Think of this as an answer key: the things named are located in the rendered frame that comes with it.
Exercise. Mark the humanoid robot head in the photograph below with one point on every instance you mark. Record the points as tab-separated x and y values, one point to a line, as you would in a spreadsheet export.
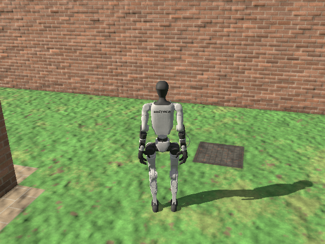
162	89

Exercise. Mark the left robot foot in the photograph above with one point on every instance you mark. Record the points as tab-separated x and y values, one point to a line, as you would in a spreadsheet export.
154	207

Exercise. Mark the robot right hand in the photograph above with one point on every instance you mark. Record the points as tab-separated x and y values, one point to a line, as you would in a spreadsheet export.
184	157

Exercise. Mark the robot left hand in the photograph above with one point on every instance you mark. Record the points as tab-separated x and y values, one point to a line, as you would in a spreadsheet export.
140	156

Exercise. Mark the robot left forearm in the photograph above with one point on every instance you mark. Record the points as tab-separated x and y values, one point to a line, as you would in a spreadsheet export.
142	140

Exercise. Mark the right robot upper arm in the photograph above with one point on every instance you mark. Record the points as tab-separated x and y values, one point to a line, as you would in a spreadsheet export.
179	116

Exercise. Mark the robot right forearm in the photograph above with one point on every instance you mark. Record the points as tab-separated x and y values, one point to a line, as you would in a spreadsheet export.
182	139

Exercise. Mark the left robot upper arm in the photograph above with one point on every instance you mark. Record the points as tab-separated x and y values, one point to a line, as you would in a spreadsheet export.
145	117

